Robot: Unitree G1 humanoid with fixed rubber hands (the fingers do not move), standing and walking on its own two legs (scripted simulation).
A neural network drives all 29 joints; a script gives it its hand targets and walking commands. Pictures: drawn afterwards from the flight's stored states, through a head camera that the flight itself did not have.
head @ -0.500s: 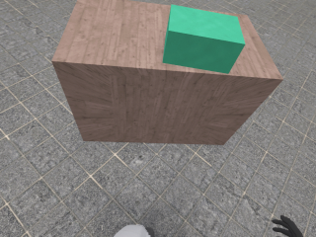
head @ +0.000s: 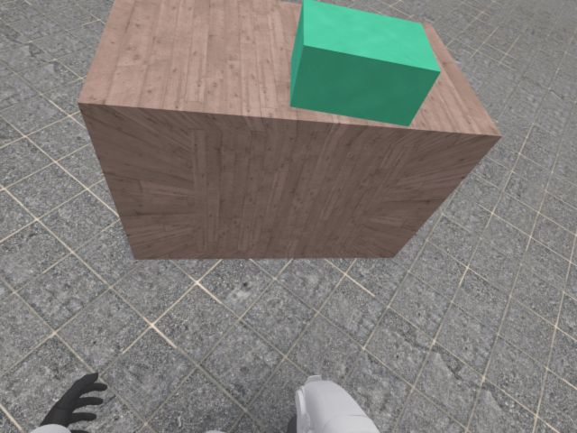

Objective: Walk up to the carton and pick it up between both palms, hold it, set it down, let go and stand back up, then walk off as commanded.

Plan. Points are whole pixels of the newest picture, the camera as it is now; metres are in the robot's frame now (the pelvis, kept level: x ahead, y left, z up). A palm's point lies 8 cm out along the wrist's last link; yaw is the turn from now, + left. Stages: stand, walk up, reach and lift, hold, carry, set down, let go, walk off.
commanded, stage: walk off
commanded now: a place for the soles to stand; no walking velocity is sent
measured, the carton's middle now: (357, 64) +0.89 -0.11 +0.01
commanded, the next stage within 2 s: none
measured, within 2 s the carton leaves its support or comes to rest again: neither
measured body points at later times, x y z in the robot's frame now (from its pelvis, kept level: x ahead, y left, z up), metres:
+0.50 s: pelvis +0.05 -0.14 +0.02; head +0.11 -0.11 +0.47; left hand +0.16 +0.17 -0.11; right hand +0.08 -0.48 -0.06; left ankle +0.00 +0.06 -0.61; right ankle +0.08 -0.16 -0.71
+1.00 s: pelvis +0.03 -0.28 -0.01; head +0.13 -0.31 +0.43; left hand +0.17 +0.04 -0.10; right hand +0.08 -0.59 -0.14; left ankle +0.07 -0.01 -0.69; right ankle +0.02 -0.42 -0.72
